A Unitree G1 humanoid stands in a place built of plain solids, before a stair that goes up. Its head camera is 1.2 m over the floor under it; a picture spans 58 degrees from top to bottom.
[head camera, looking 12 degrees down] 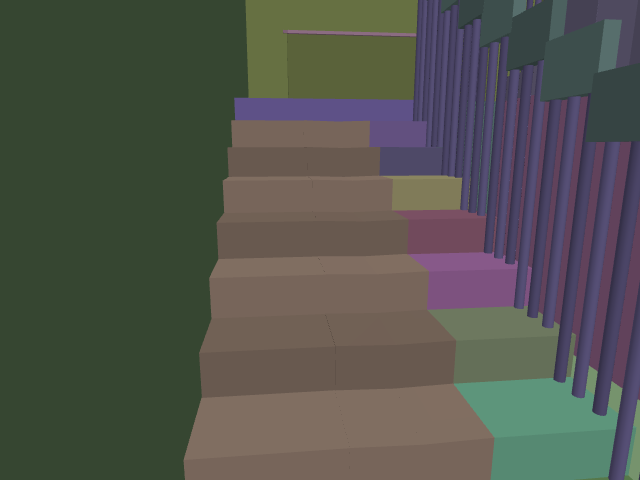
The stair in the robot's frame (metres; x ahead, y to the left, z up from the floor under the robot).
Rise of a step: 0.17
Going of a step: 0.31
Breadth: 1.38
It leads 6 degrees to the left of straight ahead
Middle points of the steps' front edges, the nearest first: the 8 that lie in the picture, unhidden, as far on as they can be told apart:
1.13 -0.30 0.35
1.44 -0.27 0.52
1.74 -0.24 0.69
2.05 -0.21 0.86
2.35 -0.18 1.03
2.66 -0.14 1.21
2.97 -0.11 1.38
3.27 -0.08 1.55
